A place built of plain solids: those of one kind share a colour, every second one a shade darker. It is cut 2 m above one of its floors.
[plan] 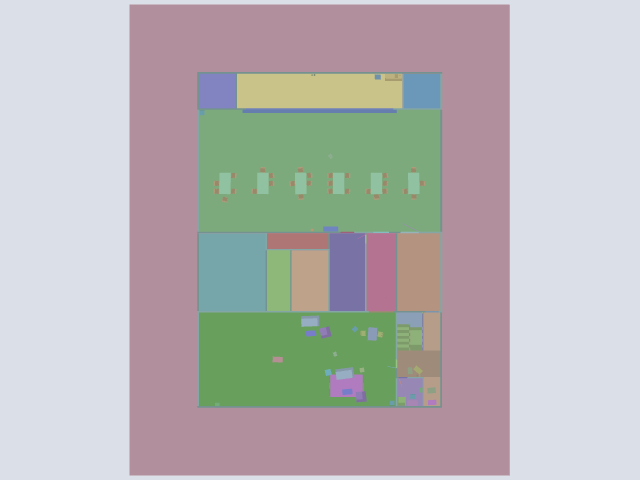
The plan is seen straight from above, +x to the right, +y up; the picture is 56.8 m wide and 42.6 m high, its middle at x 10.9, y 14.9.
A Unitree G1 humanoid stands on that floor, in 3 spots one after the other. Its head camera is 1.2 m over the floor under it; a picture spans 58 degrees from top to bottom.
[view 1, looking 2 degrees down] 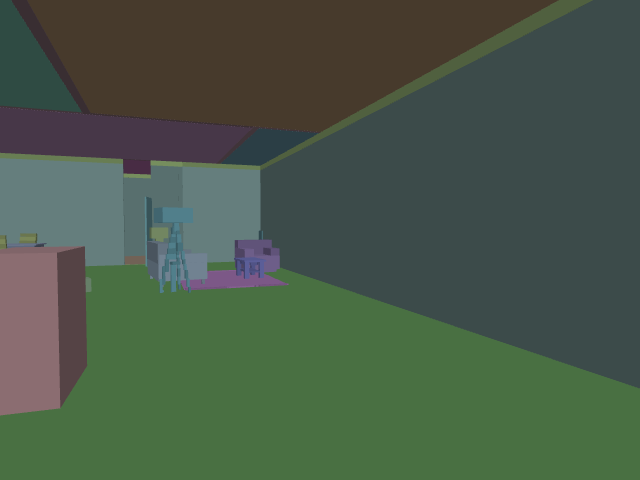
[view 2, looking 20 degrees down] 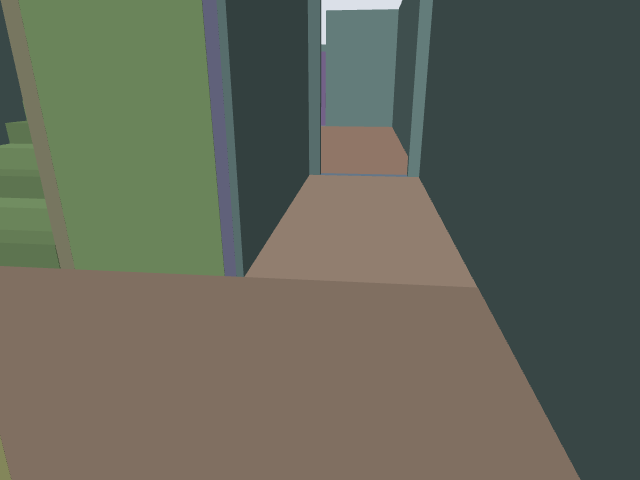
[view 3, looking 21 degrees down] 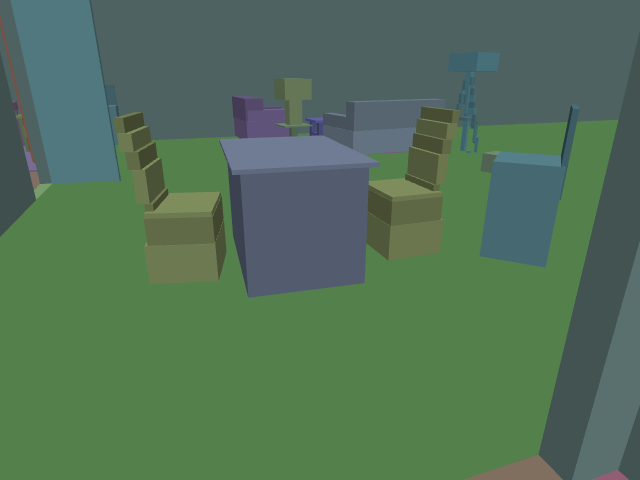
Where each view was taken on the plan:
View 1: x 3.48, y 3.48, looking -21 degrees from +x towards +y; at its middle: wall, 9.26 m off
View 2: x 20.86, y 2.58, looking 96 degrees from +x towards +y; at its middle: floor_lobby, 3.51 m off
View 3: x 16.27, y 9.28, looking -109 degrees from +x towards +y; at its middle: kitchen_table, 2.47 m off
